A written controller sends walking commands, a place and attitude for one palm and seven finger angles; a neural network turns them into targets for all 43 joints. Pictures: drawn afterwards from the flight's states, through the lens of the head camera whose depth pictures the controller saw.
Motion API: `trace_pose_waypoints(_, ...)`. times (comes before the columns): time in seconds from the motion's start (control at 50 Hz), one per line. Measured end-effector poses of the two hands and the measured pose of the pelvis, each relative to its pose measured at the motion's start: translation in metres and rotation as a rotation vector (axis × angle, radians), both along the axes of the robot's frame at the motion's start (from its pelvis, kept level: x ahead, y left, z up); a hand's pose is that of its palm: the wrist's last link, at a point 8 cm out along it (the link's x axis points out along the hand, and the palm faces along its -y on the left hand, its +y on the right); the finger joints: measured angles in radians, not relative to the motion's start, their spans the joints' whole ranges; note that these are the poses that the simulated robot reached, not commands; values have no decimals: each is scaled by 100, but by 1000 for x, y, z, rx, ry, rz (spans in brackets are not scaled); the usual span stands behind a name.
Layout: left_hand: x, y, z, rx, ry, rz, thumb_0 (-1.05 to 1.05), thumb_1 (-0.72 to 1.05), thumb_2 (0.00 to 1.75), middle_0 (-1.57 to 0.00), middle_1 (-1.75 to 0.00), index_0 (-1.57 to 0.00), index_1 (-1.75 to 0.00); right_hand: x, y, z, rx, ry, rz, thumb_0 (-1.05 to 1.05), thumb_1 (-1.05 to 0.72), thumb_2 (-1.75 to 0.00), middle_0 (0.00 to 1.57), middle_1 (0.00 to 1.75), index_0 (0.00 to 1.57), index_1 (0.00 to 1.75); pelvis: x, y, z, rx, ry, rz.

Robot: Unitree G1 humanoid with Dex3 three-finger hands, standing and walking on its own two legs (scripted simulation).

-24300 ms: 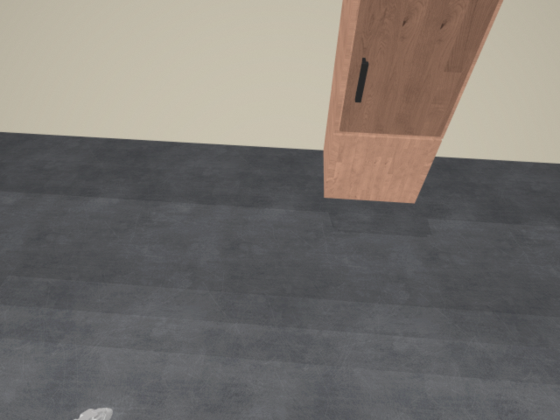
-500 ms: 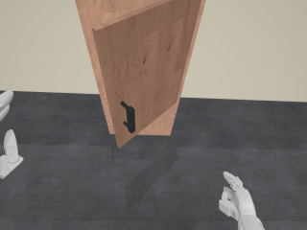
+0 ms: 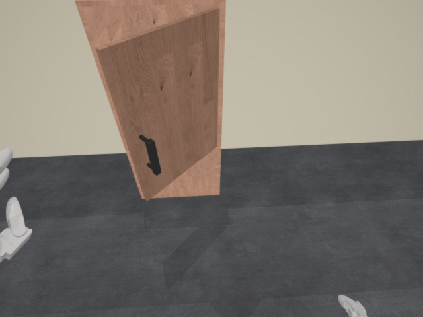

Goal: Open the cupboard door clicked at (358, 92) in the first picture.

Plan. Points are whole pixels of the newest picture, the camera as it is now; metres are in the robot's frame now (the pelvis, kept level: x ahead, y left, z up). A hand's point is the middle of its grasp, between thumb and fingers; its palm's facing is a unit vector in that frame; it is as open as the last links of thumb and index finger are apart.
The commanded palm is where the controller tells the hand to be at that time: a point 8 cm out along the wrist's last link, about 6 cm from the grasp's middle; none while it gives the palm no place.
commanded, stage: stop stepping back and stand still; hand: left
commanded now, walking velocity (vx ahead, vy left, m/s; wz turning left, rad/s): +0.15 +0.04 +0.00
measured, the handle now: (149, 155) +0.63 +0.22 -0.11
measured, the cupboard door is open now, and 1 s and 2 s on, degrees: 45 45 45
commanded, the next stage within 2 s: let the arm hang, fingers relaxed in 0.42 s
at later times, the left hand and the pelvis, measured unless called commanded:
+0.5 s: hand out of the picture +0.15 +0.28 +0.15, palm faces +0.47 -0.76 -0.45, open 7.4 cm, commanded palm none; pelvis -0.04 +0.02 -0.02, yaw +1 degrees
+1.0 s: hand out of the picture -0.05 +0.24 -0.18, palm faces +0.08 -0.97 -0.23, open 7.1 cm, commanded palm none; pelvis -0.03 +0.04 +0.00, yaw +4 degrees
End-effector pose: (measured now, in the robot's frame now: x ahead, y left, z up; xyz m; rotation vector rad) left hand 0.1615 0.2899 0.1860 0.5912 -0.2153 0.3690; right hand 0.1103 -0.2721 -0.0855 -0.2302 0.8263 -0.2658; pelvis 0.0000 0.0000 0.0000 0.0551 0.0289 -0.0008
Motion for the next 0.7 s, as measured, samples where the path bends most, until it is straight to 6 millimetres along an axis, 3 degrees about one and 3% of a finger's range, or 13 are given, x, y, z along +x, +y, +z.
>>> trace_pose_waypoints(0.1,-31,4,1,11,-41,-10,1,88,90,-21,-30,-22,-30,-18,-1,-2,-23,-23,12,2,-90,-90,20,30,20,30,-19,5,-7,-44,-15,27)
trace_pose_waypoints(0.24,-63,27,-4,5,-53,46,1,88,90,-21,-30,-22,-30,-25,33,-3,13,-79,55,2,-90,-90,20,30,20,30,-37,17,-8,-45,-50,7)
trace_pose_waypoints(0.4,-59,35,-13,-31,-72,80,1,88,90,-21,-30,-21,-30,-20,75,-14,88,-114,117,1,-90,-90,20,30,21,30,-44,22,-14,-32,-66,19)
trace_pose_waypoints(0.54,-48,28,-22,-28,-37,38,1,89,90,-21,-30,-21,-30,-10,76,-22,109,-68,155,1,-90,-90,21,30,21,30,-37,19,-16,-56,-41,39)
trace_pose_waypoints(0.58,-36,36,-61,-94,123,55,1,89,90,-20,-30,-21,-30,-9,71,-31,112,3,178,1,-90,-90,21,30,21,30,-38,23,-16,-55,-30,69)
trace_pose_waypoints(0.62,-30,42,-121,-227,344,109,0,89,90,-20,-30,-21,-30,-13,68,-41,111,79,182,1,-90,-90,21,30,21,30,-39,28,-17,-50,-29,92)
trace_pose_waypoints(0.66,-37,38,-188,-355,580,150,0,90,90,-20,-30,-20,-30,-22,67,-50,99,137,184,1,-90,-90,20,30,21,30,-38,33,-23,-57,-32,99)
trace_pose_waypoints(0.7,-57,22,-252,-461,826,168,0,90,90,-19,-29,-20,-30,-35,66,-57,85,199,173,1,-90,-90,20,30,20,30,-38,36,-25,-55,-36,90)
